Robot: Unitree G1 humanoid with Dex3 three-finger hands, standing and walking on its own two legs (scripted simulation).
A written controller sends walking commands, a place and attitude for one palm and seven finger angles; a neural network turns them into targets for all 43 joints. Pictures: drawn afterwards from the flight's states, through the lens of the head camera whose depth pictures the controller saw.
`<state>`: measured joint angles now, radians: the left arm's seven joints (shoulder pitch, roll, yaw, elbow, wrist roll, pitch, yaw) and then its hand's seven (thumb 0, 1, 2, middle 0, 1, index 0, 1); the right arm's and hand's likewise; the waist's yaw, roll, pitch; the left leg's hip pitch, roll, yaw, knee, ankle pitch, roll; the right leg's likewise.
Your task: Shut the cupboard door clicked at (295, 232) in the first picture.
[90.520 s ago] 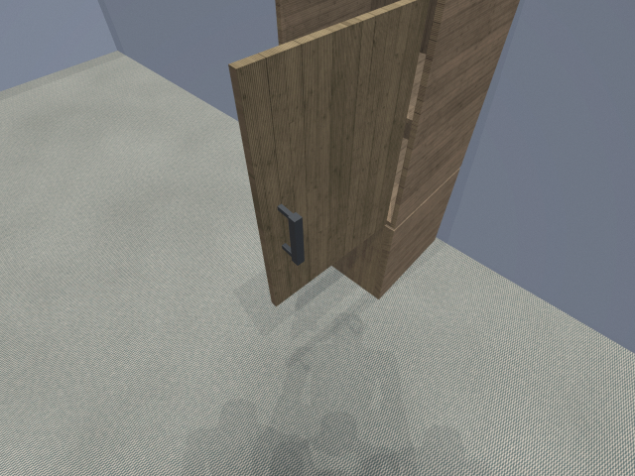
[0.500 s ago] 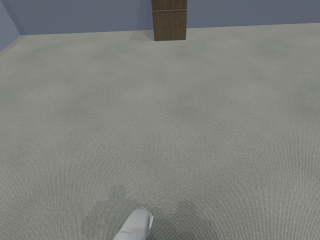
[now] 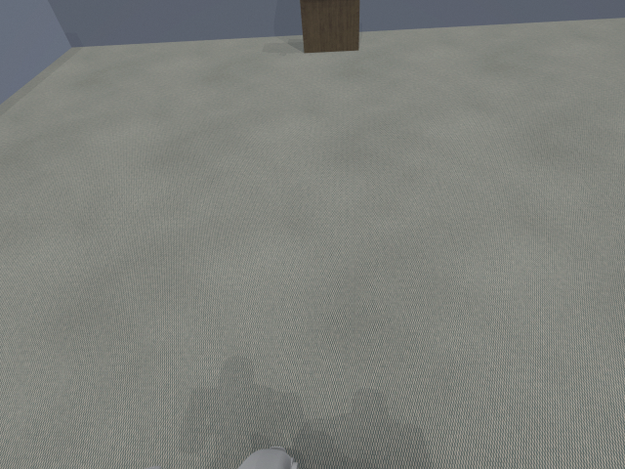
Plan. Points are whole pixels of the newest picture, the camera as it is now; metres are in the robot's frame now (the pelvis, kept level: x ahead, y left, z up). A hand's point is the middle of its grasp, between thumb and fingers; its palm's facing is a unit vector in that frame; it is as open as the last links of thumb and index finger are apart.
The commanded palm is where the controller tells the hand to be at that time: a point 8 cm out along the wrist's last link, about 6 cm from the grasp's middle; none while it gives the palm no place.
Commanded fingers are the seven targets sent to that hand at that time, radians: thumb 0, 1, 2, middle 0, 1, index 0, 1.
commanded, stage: relax the arm and regain balance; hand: left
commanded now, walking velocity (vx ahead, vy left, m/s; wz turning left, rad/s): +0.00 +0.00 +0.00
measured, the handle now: out of the picture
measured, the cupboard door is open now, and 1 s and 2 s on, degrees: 0 0 0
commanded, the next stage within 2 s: stand and wait in 1.10 s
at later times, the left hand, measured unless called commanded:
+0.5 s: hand out of the picture -0.20 +0.23 -0.14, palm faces +0.15 -0.92 -0.37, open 16.5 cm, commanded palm none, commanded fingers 0.00 -0.50 0.30 -0.15 -0.30 -0.15 -0.30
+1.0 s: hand out of the picture -0.30 +0.23 -0.14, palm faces -0.02 -0.94 -0.35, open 16.7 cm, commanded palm none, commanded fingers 0.00 -0.50 0.30 -0.15 -0.30 -0.15 -0.30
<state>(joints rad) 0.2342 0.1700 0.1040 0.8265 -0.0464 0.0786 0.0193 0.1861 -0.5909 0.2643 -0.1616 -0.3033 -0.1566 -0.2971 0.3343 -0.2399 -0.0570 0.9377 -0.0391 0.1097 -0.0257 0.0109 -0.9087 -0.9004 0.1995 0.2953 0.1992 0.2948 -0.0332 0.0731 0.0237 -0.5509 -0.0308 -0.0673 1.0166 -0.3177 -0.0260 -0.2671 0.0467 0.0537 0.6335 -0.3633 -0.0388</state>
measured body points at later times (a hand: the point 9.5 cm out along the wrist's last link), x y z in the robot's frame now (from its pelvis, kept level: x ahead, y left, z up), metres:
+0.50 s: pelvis -0.25 -0.02 +0.00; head -0.23 -0.04 +0.45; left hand -0.20 +0.27 -0.12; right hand -0.23 -0.26 -0.16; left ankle -0.23 +0.12 -0.70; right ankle -0.20 -0.12 -0.73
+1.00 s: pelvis -0.32 -0.01 +0.02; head -0.30 -0.03 +0.46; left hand -0.30 +0.28 -0.12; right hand -0.33 -0.24 -0.15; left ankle -0.31 +0.11 -0.73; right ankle -0.28 -0.12 -0.73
